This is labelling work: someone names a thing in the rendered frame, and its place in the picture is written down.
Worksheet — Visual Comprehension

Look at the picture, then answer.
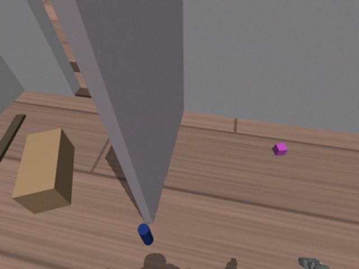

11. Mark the right robot hand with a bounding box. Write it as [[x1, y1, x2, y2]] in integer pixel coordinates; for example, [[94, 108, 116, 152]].
[[298, 257, 330, 269]]

